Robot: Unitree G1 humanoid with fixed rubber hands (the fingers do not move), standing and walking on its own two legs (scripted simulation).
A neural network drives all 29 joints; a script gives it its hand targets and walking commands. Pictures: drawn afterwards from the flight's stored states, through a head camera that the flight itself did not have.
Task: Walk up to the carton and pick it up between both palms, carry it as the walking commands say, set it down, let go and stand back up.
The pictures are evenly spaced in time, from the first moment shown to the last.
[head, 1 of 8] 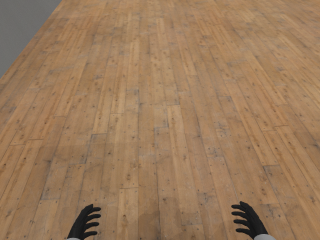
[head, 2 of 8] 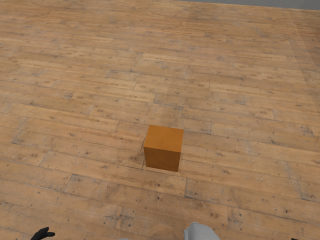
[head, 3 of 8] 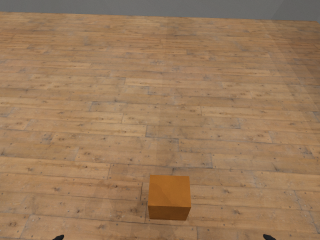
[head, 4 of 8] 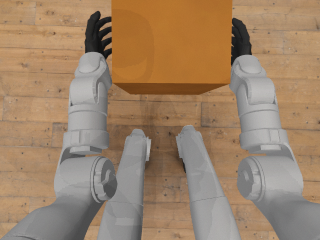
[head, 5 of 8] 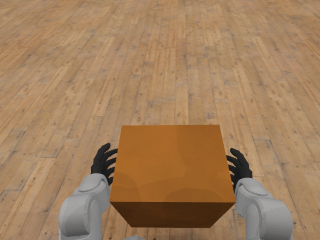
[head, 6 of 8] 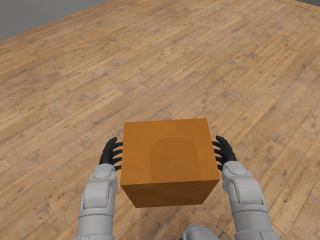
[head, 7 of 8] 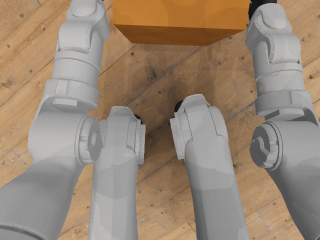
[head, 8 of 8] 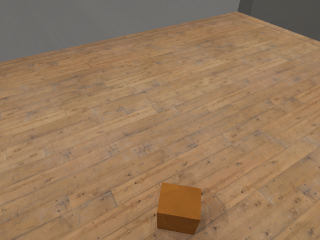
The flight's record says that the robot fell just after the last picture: no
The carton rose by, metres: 0.69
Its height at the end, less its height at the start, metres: +0.00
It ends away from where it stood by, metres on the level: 2.82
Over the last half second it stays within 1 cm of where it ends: yes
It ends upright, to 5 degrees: yes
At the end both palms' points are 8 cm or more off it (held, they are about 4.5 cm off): yes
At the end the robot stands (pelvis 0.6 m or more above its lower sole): yes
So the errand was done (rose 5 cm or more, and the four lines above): yes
